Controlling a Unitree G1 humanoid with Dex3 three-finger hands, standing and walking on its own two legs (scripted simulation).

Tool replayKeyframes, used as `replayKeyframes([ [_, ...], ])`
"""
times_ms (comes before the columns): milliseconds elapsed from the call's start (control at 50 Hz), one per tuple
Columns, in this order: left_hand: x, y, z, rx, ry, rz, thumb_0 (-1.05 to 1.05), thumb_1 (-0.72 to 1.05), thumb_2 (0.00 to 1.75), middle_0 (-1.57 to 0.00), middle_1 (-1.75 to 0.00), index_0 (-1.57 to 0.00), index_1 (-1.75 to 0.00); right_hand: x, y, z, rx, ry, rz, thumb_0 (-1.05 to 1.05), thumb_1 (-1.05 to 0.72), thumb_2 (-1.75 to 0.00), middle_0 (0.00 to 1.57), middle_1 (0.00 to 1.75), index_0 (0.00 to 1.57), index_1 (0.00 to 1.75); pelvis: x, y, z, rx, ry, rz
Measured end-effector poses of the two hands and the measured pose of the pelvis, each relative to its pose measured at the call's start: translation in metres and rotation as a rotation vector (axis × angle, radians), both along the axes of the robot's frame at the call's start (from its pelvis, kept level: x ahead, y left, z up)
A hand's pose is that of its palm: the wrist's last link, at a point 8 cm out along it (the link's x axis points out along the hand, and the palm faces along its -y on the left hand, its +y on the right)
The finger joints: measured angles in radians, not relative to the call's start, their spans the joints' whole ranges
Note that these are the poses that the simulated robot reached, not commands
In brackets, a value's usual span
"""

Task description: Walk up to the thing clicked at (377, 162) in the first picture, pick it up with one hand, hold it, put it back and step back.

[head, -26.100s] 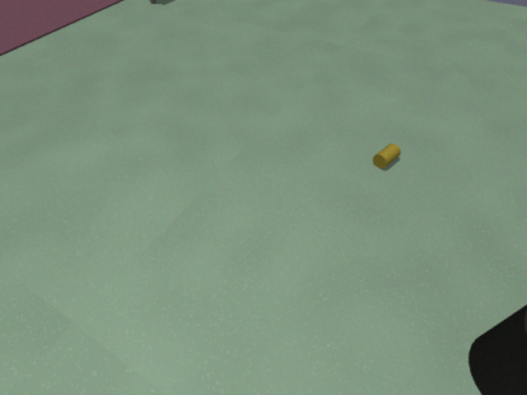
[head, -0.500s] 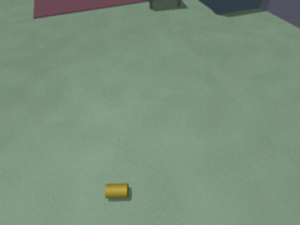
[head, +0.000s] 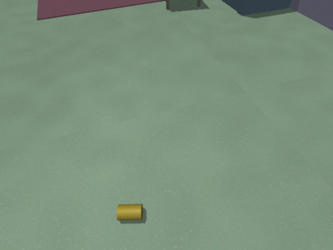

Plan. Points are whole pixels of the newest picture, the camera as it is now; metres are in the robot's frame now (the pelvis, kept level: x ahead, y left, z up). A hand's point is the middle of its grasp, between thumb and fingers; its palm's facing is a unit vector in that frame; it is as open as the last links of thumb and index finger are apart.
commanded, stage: stand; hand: left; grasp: from above
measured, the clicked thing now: (130, 212) +0.46 +0.23 -0.74
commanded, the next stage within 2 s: rise first in 0.62 s
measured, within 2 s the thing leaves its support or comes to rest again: neither
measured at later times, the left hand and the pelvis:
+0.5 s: hand out of the picture +0.07 +0.25 -0.16, palm faces -0.03 -0.94 -0.34, open 7.4 cm; pelvis +0.00 +0.00 +0.00, yaw +0 degrees
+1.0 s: hand out of the picture +0.14 +0.25 -0.17, palm faces -0.03 -0.94 -0.33, open 9.7 cm; pelvis -0.02 +0.00 -0.03, yaw +0 degrees
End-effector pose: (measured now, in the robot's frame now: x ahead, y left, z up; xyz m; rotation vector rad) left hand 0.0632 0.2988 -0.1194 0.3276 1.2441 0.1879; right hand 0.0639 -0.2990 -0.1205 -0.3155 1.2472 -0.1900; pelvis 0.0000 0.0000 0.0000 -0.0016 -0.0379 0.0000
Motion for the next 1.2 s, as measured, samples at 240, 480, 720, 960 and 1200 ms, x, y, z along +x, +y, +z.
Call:
replayKeyframes([
  [240, 0.002, -0.001, 0.0, 0.0, -0.004, -0.001, 0.0, 0.9, 0.9, -0.2, -0.3, -0.21, -0.3, 0.003, 0.0, 0.0, 0.002, -0.006, -0.003, 0.01, -0.9, -0.89, 0.2, 0.3, 0.2, 0.3, 0.001, 0.0, 0.0, 0.0, -0.001, -0.001],
  [480, 0.002, 0.0, 0.0, -0.001, -0.01, -0.001, 0.0, 0.9, 0.9, -0.2, -0.3, -0.21, -0.3, 0.003, 0.0, 0.002, -0.004, -0.011, -0.003, 0.01, -0.9, -0.89, 0.2, 0.3, 0.2, 0.3, 0.001, 0.0, 0.0, -0.001, -0.004, 0.0],
  [720, -0.001, 0.001, 0.0, -0.002, -0.019, 0.002, 0.0, 0.9, 0.9, -0.2, -0.3, -0.21, -0.3, 0.0, 0.001, 0.002, -0.004, -0.021, -0.002, 0.01, -0.9, -0.89, 0.2, 0.3, 0.2, 0.3, -0.002, 0.001, 0.0, 0.0, -0.012, -0.001],
  [960, 0.068, -0.003, -0.014, -0.029, -0.178, -0.033, 0.01, 0.49, 0.94, -0.13, -0.7, -0.14, -0.69, 0.009, 0.034, -0.009, 0.047, -0.189, 0.0, 0.01, -0.93, -0.9, 0.2, 0.3, 0.2, 0.3, -0.024, -0.002, -0.022, -0.006, 0.125, 0.007],
  [1200, 0.055, 0.002, -0.038, 0.032, -0.08, -0.075, 0.0, -0.3, 1.0, -0.07, -1.03, -0.07, -1.03, 0.037, 0.051, -0.027, 0.078, -0.315, 0.025, 0.01, -0.91, -0.9, 0.2, 0.3, 0.2, 0.3, -0.019, 0.006, -0.051, -0.018, 0.223, 0.006],
])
